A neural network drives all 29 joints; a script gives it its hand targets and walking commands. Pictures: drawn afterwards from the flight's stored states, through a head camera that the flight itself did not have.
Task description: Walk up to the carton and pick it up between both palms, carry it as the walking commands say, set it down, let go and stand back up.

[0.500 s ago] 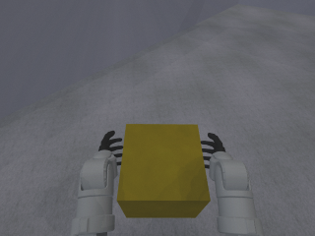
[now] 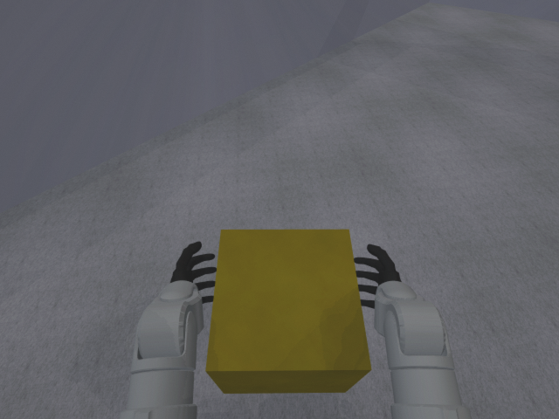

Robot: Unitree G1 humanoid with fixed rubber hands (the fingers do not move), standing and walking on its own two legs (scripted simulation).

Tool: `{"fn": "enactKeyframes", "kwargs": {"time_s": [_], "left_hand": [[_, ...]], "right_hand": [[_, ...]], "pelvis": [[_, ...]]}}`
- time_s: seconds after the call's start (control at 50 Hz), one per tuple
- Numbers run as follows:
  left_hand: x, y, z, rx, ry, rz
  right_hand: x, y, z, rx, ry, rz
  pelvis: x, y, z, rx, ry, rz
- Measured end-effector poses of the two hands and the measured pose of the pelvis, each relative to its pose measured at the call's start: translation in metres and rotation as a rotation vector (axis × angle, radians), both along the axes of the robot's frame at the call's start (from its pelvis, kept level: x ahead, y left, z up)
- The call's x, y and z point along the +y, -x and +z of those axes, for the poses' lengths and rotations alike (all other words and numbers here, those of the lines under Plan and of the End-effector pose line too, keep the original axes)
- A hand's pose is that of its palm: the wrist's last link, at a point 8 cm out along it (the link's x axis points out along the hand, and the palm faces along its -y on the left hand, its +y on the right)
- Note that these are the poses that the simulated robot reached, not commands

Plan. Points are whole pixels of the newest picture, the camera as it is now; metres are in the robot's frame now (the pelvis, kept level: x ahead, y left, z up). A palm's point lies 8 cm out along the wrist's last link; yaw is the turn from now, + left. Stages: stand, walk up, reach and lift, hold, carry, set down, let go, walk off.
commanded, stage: carry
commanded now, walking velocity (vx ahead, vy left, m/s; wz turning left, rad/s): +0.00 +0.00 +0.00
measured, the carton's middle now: (284, 313) +0.30 +0.00 -0.03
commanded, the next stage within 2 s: none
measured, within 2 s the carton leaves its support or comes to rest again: neither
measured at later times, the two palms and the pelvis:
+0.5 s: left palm (188, 285) +0.30 +0.14 +0.07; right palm (389, 286) +0.29 -0.15 +0.06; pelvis +0.01 +0.00 +0.00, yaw +0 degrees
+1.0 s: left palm (181, 286) +0.30 +0.15 +0.06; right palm (382, 286) +0.29 -0.14 +0.06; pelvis +0.01 +0.01 +0.00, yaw +0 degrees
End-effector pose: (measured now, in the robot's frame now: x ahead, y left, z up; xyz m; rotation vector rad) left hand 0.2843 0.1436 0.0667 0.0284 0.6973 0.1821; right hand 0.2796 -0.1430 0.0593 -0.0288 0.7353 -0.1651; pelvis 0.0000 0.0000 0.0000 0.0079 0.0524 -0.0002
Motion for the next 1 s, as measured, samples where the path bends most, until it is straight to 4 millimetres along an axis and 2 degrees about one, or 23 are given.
{"fn": "enactKeyframes", "kwargs": {"time_s": [0.34, 0.74, 1.0], "left_hand": [[-0.006, -0.008, 0.004, -0.009, -0.001, -0.008], [0.002, -0.012, -0.006, -0.007, 0.001, -0.009], [0.007, -0.013, -0.003, -0.019, 0.003, -0.011]], "right_hand": [[-0.006, -0.006, 0.007, -0.012, 0.002, -0.008], [0.001, -0.012, -0.001, -0.010, 0.009, 0.003], [0.006, -0.012, 0.000, -0.020, 0.008, 0.004]], "pelvis": [[-0.005, -0.008, 0.001, -0.002, 0.004, -0.004], [0.001, -0.012, 0.001, -0.008, 0.009, -0.005], [0.006, -0.013, 0.002, -0.014, 0.010, -0.006]]}}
